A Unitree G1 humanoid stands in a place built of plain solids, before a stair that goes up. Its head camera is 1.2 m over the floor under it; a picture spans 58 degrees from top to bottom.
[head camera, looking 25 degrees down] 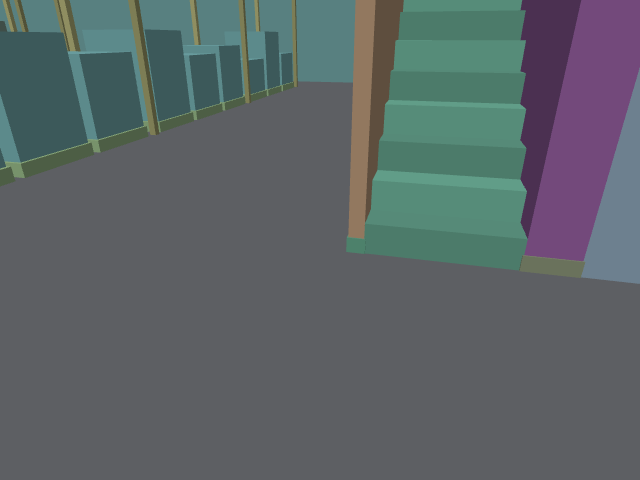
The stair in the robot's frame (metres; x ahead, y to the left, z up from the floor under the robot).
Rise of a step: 0.20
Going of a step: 0.24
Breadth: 0.90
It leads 14 degrees to the right of straight ahead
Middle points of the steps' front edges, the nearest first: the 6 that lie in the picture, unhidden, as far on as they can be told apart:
2.27 -0.71 0.20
2.50 -0.76 0.40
2.73 -0.82 0.59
2.97 -0.88 0.79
3.20 -0.94 0.99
3.43 -1.00 1.19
